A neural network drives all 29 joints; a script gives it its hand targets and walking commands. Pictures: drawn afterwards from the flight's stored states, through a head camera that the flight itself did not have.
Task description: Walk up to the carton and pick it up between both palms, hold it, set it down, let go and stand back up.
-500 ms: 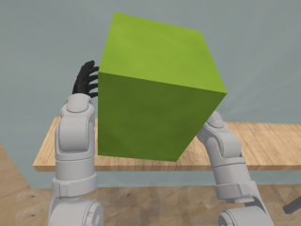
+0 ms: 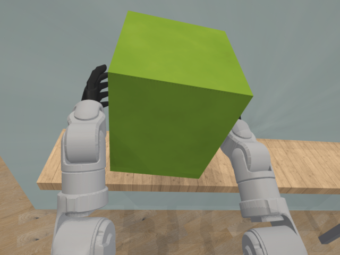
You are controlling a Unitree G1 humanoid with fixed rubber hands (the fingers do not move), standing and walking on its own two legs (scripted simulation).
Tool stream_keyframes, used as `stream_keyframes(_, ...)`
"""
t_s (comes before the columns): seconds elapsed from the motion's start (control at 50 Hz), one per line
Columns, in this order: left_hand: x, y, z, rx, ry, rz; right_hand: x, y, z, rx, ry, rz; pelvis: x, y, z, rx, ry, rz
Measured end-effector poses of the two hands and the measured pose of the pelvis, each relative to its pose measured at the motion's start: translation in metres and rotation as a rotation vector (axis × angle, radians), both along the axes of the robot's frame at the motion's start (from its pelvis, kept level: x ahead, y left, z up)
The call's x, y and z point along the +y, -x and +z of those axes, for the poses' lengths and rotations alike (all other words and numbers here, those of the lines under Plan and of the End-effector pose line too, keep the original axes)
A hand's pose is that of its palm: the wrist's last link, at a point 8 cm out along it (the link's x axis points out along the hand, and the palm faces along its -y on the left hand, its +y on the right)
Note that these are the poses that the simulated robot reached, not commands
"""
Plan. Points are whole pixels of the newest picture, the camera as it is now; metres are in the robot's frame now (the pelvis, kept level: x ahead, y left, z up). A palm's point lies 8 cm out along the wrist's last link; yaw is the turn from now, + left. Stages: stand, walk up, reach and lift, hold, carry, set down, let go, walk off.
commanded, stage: hold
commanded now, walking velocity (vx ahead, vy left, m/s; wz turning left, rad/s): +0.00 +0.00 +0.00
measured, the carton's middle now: (166, 102) +0.38 +0.01 +0.23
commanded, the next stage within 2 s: none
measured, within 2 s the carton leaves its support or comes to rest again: neither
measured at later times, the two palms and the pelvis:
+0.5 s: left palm (92, 104) +0.36 +0.16 +0.22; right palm (228, 121) +0.36 -0.13 +0.20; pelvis +0.00 +0.00 +0.00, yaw +0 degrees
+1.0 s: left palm (92, 104) +0.36 +0.16 +0.22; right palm (228, 122) +0.36 -0.13 +0.20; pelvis +0.01 +0.00 +0.00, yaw +0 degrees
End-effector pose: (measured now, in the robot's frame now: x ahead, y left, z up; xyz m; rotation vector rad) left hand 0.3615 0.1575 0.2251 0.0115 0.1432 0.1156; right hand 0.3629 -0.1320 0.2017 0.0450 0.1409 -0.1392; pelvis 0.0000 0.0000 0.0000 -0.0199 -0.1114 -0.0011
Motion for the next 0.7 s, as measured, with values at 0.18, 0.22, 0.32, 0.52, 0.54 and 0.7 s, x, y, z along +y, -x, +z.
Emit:
stream_keyframes(0.18, 0.0001, 0.0007, -0.0026, 0.0, -0.001, -0.002, 0.0002, 0.0008, -0.0036, 0.0, 0.001, 0.0, -0.0006, -0.002, 0.0002, -0.002, -0.001, 0.0)
stream_keyframes(0.22, 0.0005, 0.0009, -0.0029, 0.0, -0.001, -0.002, 0.0005, 0.0007, -0.0041, 0.0, 0.001, 0.0, -0.0006, -0.0025, 0.0002, -0.002, -0.001, 0.0)
stream_keyframes(0.32, 0.0013, 0.0011, -0.003, -0.002, -0.002, -0.001, 0.0014, 0.0005, -0.0043, -0.002, 0.001, 0.001, -0.0005, -0.0034, 0.0003, -0.003, 0.0, 0.001)
stream_keyframes(0.52, 0.0023, 0.0012, -0.002, -0.006, -0.002, -0.001, 0.0022, 0.0002, -0.0031, -0.005, 0.001, 0.001, 0.0007, -0.0049, 0.0004, -0.007, 0.0, 0.001)
stream_keyframes(0.54, 0.0023, 0.0012, -0.0019, -0.006, -0.002, -0.001, 0.0023, 0.0002, -0.003, -0.006, 0.001, 0.001, 0.0008, -0.0049, 0.0004, -0.007, 0.0, 0.001)
stream_keyframes(0.7, 0.0022, 0.0013, -0.0017, -0.006, -0.003, -0.002, 0.0022, 0.0004, -0.0031, -0.006, 0.001, 0.0, 0.002, -0.0054, 0.0004, -0.01, 0.0, -0.001)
